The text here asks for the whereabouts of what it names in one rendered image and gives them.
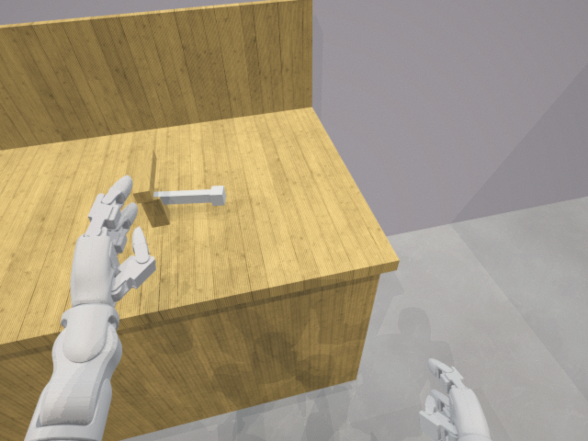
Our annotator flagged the right robot hand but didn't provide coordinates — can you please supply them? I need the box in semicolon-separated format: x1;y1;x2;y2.
419;358;491;441

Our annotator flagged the tap lever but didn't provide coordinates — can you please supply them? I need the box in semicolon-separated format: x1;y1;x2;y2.
153;186;226;206

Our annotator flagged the counter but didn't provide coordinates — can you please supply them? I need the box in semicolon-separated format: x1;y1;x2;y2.
0;0;400;441

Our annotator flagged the robot left forearm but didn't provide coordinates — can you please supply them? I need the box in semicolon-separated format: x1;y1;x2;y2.
24;303;122;441

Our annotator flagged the left robot hand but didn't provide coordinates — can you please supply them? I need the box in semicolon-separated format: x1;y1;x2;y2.
71;175;156;309

